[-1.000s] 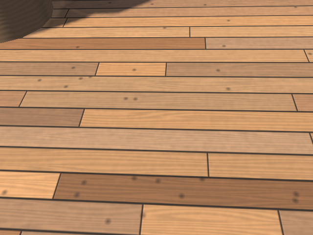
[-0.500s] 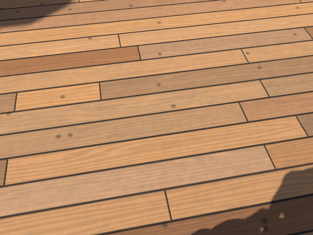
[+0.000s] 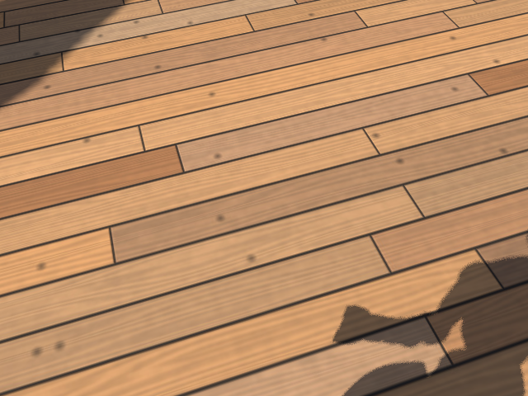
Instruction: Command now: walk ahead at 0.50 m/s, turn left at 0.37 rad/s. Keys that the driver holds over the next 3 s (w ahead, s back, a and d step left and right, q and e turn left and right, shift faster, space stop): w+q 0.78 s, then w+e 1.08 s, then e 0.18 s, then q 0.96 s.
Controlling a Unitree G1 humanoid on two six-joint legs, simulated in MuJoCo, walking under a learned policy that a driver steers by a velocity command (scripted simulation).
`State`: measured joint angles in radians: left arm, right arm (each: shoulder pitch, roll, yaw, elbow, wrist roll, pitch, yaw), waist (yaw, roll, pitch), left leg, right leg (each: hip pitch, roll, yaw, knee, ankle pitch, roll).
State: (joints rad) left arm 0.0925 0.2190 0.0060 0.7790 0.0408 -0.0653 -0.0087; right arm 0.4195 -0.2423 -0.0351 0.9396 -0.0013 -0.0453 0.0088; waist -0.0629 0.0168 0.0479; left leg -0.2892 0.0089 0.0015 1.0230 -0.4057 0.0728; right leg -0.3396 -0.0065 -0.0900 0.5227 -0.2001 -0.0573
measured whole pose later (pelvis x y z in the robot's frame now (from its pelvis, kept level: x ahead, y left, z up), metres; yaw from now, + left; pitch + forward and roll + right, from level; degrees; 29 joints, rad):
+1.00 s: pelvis +0.53 +0.14 -0.01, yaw +29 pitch +1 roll +0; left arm 0.07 0.25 0.02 0.73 0.04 -0.06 -0.01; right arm 0.43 -0.29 -0.06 0.90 -0.02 -0.06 -0.01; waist -0.06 0.01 0.04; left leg 0.01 -0.12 -0.12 0.63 -0.45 0.09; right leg -0.45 0.03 -0.06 0.55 -0.09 -0.07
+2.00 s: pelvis +0.99 +0.29 -0.01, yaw -5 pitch +2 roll +1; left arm 0.02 0.25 0.03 0.68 0.05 -0.02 -0.07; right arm 0.41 -0.24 -0.04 0.88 -0.01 -0.06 -0.02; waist -0.08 -0.03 0.06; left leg 0.04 0.04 0.26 0.42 -0.44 -0.02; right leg -0.51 0.01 -0.08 0.57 -0.11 -0.10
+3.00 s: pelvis +1.09 +0.29 +0.01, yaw +18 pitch +1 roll -1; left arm 0.14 0.28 0.05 0.75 0.01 0.05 0.03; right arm 0.24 -0.30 -0.08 0.77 -0.02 0.05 0.00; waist -0.03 0.00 0.07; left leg -0.24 -0.12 -0.18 0.46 -0.22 0.06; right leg -0.40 0.02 0.06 0.78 -0.41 0.04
